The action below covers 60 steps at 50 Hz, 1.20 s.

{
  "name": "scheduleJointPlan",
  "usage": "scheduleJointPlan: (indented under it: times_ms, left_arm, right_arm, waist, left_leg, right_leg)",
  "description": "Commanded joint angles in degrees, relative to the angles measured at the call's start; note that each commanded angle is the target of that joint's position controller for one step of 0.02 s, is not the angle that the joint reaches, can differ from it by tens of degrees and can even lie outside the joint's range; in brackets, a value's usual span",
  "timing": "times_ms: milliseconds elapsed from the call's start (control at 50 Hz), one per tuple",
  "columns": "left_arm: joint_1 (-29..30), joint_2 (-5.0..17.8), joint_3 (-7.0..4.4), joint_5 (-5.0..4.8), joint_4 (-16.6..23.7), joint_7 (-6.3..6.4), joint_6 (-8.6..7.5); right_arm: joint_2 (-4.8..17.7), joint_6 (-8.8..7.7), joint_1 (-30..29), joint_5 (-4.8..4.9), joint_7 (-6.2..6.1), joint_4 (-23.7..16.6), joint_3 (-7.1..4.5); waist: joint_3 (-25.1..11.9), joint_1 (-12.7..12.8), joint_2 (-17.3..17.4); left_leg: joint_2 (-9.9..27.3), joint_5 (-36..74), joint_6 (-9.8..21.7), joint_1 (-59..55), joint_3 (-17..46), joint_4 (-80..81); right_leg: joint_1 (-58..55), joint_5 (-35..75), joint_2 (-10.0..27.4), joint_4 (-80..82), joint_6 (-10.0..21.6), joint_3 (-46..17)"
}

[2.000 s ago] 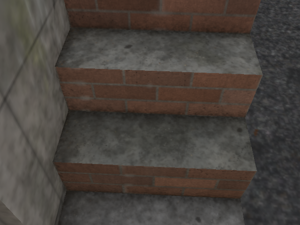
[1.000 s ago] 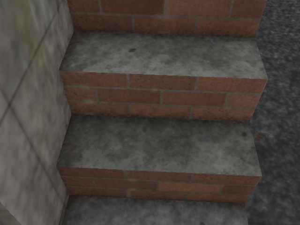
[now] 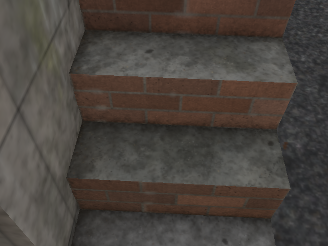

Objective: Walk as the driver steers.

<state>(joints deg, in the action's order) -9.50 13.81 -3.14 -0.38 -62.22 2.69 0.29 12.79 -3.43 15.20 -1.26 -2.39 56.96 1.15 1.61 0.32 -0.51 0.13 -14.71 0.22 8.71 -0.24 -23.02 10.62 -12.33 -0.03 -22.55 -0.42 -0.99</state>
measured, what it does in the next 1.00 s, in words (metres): stands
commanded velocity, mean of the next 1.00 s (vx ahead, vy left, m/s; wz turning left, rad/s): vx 0.30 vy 0.00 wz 0.00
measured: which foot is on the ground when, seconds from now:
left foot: down 0.00-1.00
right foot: down 0.00-1.00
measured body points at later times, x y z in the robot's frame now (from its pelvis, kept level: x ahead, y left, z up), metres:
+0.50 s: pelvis +0.03 +0.00 -0.01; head +0.04 +0.00 +0.44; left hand +0.08 +0.25 -0.16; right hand +0.09 -0.24 -0.15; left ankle -0.03 +0.12 -0.74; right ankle +0.00 -0.13 -0.74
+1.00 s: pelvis +0.04 +0.00 +0.00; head +0.05 +0.01 +0.45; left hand +0.12 +0.26 -0.15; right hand +0.16 -0.23 -0.13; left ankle -0.03 +0.11 -0.74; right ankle +0.00 -0.13 -0.74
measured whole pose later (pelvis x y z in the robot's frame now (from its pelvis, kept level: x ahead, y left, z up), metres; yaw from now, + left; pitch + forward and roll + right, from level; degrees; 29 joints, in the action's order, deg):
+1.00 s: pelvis +0.04 +0.00 +0.00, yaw +0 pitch +0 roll +0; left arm -7.9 12.6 -2.3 -0.8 -60.0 2.3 0.1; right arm 12.0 -4.0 9.2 -1.5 -0.4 51.7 2.3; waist 0.7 0.9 0.2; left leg 0.0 -18.5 0.4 4.8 -1.2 -23.6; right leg 7.1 -16.6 0.1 -24.1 -0.9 -1.8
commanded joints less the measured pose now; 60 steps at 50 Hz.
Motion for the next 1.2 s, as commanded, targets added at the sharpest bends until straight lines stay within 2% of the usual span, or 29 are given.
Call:
scheduleJointPlan:
  times_ms: [20,120,140,160,220,260,280,360,440,460,480,560,620,680,720,760,800,820,840,860,900,920,940,1040,1100,1120,1140,1160,1200]
  left_arm:
    - [-1.0,6.4,-1.03,0.00,1.6,0.17,-0.40]
    - [-1.0,6.4,-1.04,0.00,1.6,0.16,-0.42]
    - [-1.7,5.3,-0.75,0.19,1.2,0.13,-0.41]
    - [-1.3,4.8,-0.55,0.19,1.0,0.12,-0.40]
    - [0.1,4.7,-0.24,0.08,1.4,0.08,-0.84]
    - [0.2,5.2,-0.29,-0.15,1.6,-0.02,-1.39]
    - [-0.2,4.4,0.00,-0.31,1.6,-0.37,-1.51]
    - [-1.2,4.1,-0.02,-0.79,1.8,-0.86,-1.88]
    - [-2.1,4.1,-0.23,-0.76,2.1,-1.13,-2.43]
    - [-2.1,4.8,-0.34,-1.43,1.9,-0.84,-2.73]
    - [-2.4,5.4,-0.53,-1.35,1.9,-0.53,-2.34]
    - [-4.1,5.6,-1.01,-1.39,2.2,0.09,-1.69]
    - [-4.9,6.0,-1.46,-1.39,2.7,0.05,-1.23]
    - [-2.9,5.9,-1.44,-1.30,3.8,-0.21,-0.87]
    - [-1.2,5.7,-1.26,-1.25,4.6,-0.41,-1.16]
    - [-0.7,5.4,-1.01,-1.06,5.0,-0.51,-1.71]
    - [-1.0,4.3,-0.58,-0.95,5.1,-0.57,-2.21]
    - [-0.6,4.1,-0.41,-0.81,5.0,-0.63,-2.37]
    - [0.2,3.6,-0.11,-0.51,4.9,-0.69,-2.34]
    - [0.2,3.5,0.10,-0.12,4.6,-0.68,-2.13]
    - [-1.4,6.0,-0.37,-0.18,3.8,-0.40,-1.42]
    - [-1.6,6.5,-0.49,-0.39,3.6,-0.24,-0.88]
    - [-1.1,6.3,-0.49,-0.55,3.5,-0.16,-0.42]
    - [0.5,6.1,-0.62,-0.28,2.8,0.04,0.16]
    - [1.1,6.2,-0.67,-0.07,2.1,0.05,0.34]
    - [1.2,5.5,-0.47,-0.06,1.9,-0.07,-0.16]
    - [1.5,5.6,-0.43,-0.12,1.6,-0.22,-0.48]
    - [1.7,5.1,-0.34,0.36,1.8,-0.65,-0.52]
    - [1.3,5.7,-0.45,0.25,1.6,-1.00,-0.62]
  right_arm:
    - [6.3,-0.41,2.8,0.03,-0.16,-1.7,-1.19]
    - [6.3,-0.40,2.8,0.03,-0.15,-1.8,-1.21]
    - [5.2,-0.37,3.4,-0.17,-0.18,-1.3,-0.87]
    - [4.7,-0.31,3.1,-0.26,-0.21,-1.1,-0.68]
    - [5.1,-0.31,1.5,-0.10,-0.45,-1.1,-0.66]
    - [5.5,-0.48,1.6,0.19,-0.60,-1.0,-0.82]
    - [4.8,-0.56,1.6,0.33,-0.41,-1.0,-0.58]
    - [4.8,-0.88,1.4,0.66,0.03,-1.8,-0.69]
    - [5.2,-1.20,1.5,0.66,0.42,-2.7,-0.93]
    - [5.8,-1.28,0.7,0.40,0.38,-3.8,-1.22]
    - [5.7,-1.63,-0.2,-0.01,0.92,-4.5,-1.22]
    - [4.2,-2.55,-0.7,0.25,1.53,-5.7,-0.75]
    - [3.7,-2.64,-1.4,0.19,1.36,-6.4,-0.22]
    - [3.2,-2.56,-1.9,-0.05,1.29,-6.7,0.14]
    - [3.9,-2.49,-2.1,-0.19,1.25,-7.0,0.01]
    - [5.1,-2.11,-1.8,0.07,1.23,-7.3,-0.36]
    - [5.9,-1.34,-1.7,0.42,1.24,-7.4,-0.74]
    - [5.8,-1.06,-2.4,0.46,1.28,-7.8,-0.84]
    - [4.5,-0.94,-4.4,0.01,1.30,-8.3,-0.40]
    - [3.3,-1.12,-6.5,-0.51,1.40,-8.8,0.08]
    - [5.6,-1.63,-5.1,-0.52,1.69,-8.4,-0.43]
    - [6.1,-1.58,-3.8,-0.18,1.82,-7.6,-0.49]
    - [5.7,-1.37,-3.9,-0.02,1.86,-7.3,-0.29]
    - [5.4,-0.57,-4.7,-0.39,2.14,-6.6,-0.04]
    - [5.3,-0.48,-4.8,-0.61,2.26,-6.0,0.01]
    - [5.2,-0.20,-4.1,-0.18,1.73,-5.4,-0.08]
    - [5.3,-0.04,-4.1,-0.22,1.43,-5.3,-0.08]
    - [5.3,0.05,-3.1,-0.01,1.27,-4.3,-0.01]
    - [5.7,0.06,-2.5,-0.18,1.08,-3.4,-0.07]
  waist:
    - [-1.2,0.0,1.0]
    - [-1.2,0.0,1.0]
    - [-2.6,0.1,1.0]
    - [-1.8,0.1,0.9]
    - [0.1,0.2,1.5]
    - [0.2,0.0,1.1]
    - [1.0,0.1,1.0]
    - [0.6,0.2,1.8]
    - [0.5,-0.1,1.8]
    - [0.0,0.1,2.2]
    - [-0.6,0.3,1.8]
    - [-4.0,0.9,0.2]
    - [-5.8,1.1,-0.8]
    - [-4.0,0.3,-1.3]
    - [-3.6,-0.3,0.7]
    - [-4.9,-0.7,3.3]
    - [-5.3,-0.5,5.1]
    - [-4.3,-0.5,4.9]
    - [-2.4,0.3,3.8]
    - [-1.4,1.2,1.6]
    - [-4.0,0.7,0.0]
    - [-5.4,0.5,0.0]
    - [-5.7,0.6,0.1]
    - [-3.7,0.6,1.1]
    - [-2.0,0.6,1.2]
    - [-1.7,0.3,1.2]
    - [-1.2,0.3,0.9]
    - [-1.1,0.0,0.3]
    - [-1.2,0.3,0.5]
  left_leg:
    - [2.6,9.9,0.6,3.6,2.6,4.1]
    - [2.6,10.0,0.6,3.6,2.6,4.0]
    - [2.2,6.9,0.5,2.9,2.3,4.8]
    - [1.8,3.5,0.3,3.2,2.1,5.6]
    - [1.0,-0.8,0.3,4.0,1.9,6.4]
    - [0.9,-1.3,0.9,3.6,2.0,5.9]
    - [1.1,-0.6,1.4,4.0,1.9,5.4]
    - [1.2,-1.1,3.5,4.0,2.2,3.2]
    - [1.6,5.8,4.6,3.1,2.9,0.4]
    - [1.6,7.4,4.2,2.4,3.1,-0.4]
    - [1.6,10.2,4.3,2.7,2.9,-1.3]
    - [0.2,22.3,2.6,3.7,-0.3,-7.2]
    - [-0.3,22.4,1.5,4.7,-1.6,-10.6]
    - [-0.4,17.5,1.6,4.7,-1.5,-10.4]
    - [0.1,19.8,1.9,2.0,-0.9,-8.4]
    - [1.2,26.7,2.4,-2.7,0.2,-6.8]
    - [3.1,29.7,3.8,-5.8,2.6,-5.0]
    - [4.3,28.2,4.9,-5.3,4.5,-3.4]
    - [4.8,29.6,4.9,-3.6,4.8,-2.7]
    - [3.9,34.2,3.5,-1.9,2.8,-3.4]
    - [3.1,41.1,0.4,-2.8,1.0,-3.2]
    - [3.2,39.2,-0.2,-3.5,1.0,-1.9]
    - [3.1,35.3,-0.7,-4.3,0.9,-0.7]
    - [2.8,20.9,-1.0,-2.7,1.1,3.3]
    - [2.7,15.8,-1.0,-0.9,1.2,4.6]
    - [2.5,13.9,-1.3,-1.0,1.1,5.1]
    - [2.5,12.9,-1.4,-0.9,1.2,5.3]
    - [2.8,13.7,-0.5,-0.8,1.4,5.4]
    - [2.8,12.8,0.0,-0.5,1.3,5.5]
  right_leg:
    - [-3.8,11.4,2.3,1.9,2.3,-2.9]
    - [-3.8,11.5,2.3,1.9,2.3,-3.0]
    - [-4.7,9.1,2.1,2.7,2.2,-2.7]
    - [-4.4,6.6,1.8,3.3,2.1,-2.6]
    - [-3.2,3.3,1.3,3.7,2.0,-2.3]
    - [-2.5,2.2,0.8,2.8,2.3,-1.8]
    - [-2.2,3.1,1.2,2.2,2.4,-1.7]
    - [-1.1,0.8,0.3,-1.7,3.3,-0.5]
    - [0.1,6.0,-0.2,-4.9,4.1,-0.2]
    - [0.5,7.2,-0.4,-5.5,3.9,0.4]
    - [-0.2,9.6,-0.5,-5.9,4.3,-0.1]
    - [-5.6,23.0,0.6,-6.8,5.8,-1.8]
    - [-8.3,26.9,1.7,-5.9,7.4,-3.6]
    - [-6.7,25.8,2.6,-4.7,7.9,-4.7]
    - [-4.7,26.6,1.7,-6.2,7.1,-3.2]
    - [-2.1,26.4,0.6,-8.9,5.8,-1.3]
    - [1.1,20.3,-0.2,-10.5,4.4,0.0]
    - [1.8,16.0,-0.3,-10.6,3.8,0.3]
    - [1.5,16.3,0.6,-8.6,3.1,-0.8]
    - [-1.0,22.3,2.0,-5.4,2.4,-2.5]
    - [-6.4,34.8,2.5,-4.3,1.0,-2.4]
    - [-8.2,34.6,2.9,-3.6,0.8,-2.6]
    - [-8.4,32.0,3.0,-2.5,1.1,-2.9]
    - [-8.6,21.4,3.2,1.7,1.4,-3.5]
    - [-7.6,17.0,3.1,2.7,1.2,-3.4]
    - [-6.7,16.1,3.2,3.0,0.7,-3.0]
    - [-6.1,15.4,3.2,3.2,0.5,-3.0]
    - [-5.8,15.5,3.2,2.6,0.7,-3.2]
    - [-5.5,13.6,3.2,2.7,0.5,-3.0]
